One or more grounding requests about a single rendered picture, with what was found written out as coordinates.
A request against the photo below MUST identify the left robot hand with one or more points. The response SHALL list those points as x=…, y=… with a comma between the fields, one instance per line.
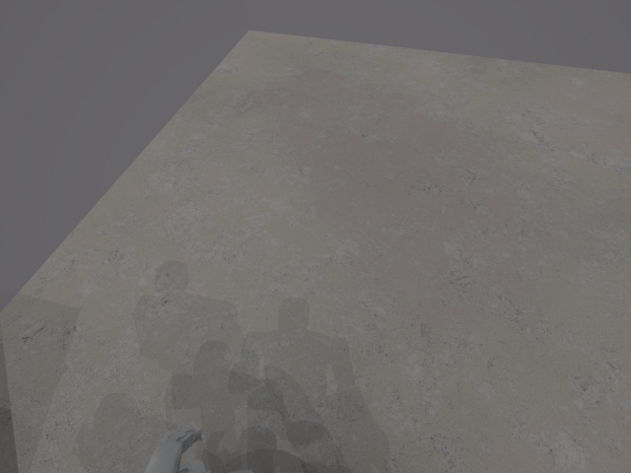
x=167, y=454

